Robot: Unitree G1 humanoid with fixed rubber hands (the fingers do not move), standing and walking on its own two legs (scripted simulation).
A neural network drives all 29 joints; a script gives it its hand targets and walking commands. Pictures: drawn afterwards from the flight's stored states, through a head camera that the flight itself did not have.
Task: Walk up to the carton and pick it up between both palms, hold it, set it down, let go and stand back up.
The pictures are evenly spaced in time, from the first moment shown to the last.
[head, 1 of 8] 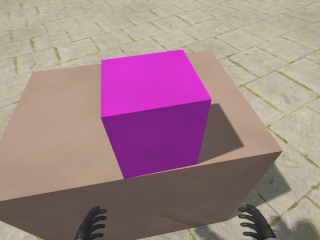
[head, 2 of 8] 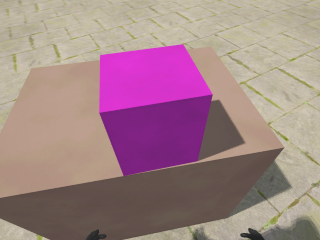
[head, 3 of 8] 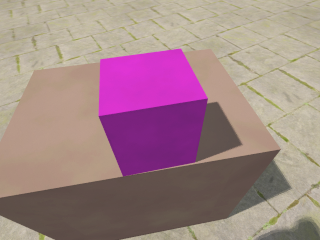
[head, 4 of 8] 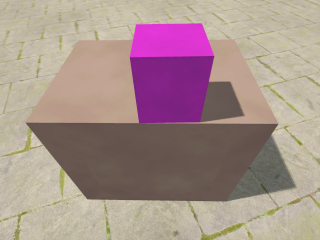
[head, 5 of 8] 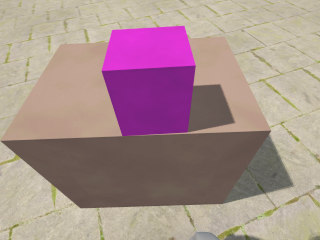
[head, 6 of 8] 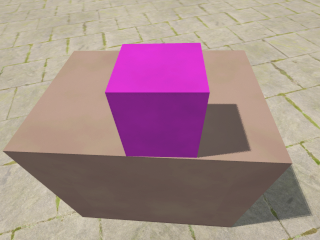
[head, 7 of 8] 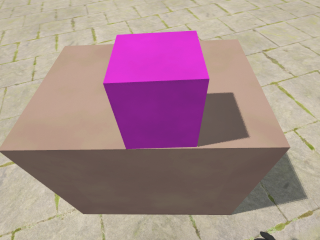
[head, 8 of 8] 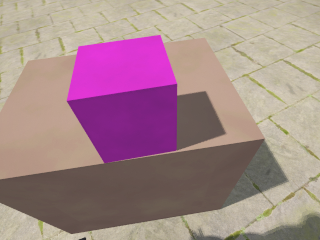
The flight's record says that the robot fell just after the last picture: no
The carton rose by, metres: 0.00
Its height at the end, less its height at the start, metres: +0.00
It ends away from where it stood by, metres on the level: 0.00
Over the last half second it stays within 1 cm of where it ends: yes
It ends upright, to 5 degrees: yes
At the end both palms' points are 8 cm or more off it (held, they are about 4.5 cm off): yes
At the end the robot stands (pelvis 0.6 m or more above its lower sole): yes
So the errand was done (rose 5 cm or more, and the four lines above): no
